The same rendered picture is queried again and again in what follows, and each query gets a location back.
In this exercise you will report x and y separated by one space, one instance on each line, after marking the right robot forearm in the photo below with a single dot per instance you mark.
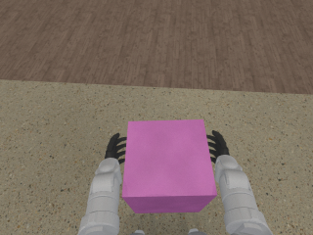
241 211

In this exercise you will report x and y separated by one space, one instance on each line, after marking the robot left hand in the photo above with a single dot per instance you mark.
112 149

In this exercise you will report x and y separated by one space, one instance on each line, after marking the robot right hand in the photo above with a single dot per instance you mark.
220 145

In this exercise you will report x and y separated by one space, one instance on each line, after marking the robot shin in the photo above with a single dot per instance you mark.
139 231
193 230

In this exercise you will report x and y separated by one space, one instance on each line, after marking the left robot shin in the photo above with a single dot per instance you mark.
139 231

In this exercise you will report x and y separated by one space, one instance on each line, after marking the carton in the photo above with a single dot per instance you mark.
167 166

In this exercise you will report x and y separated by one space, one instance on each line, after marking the right robot shin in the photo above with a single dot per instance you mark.
193 230

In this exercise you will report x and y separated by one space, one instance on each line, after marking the left robot forearm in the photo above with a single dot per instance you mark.
101 217

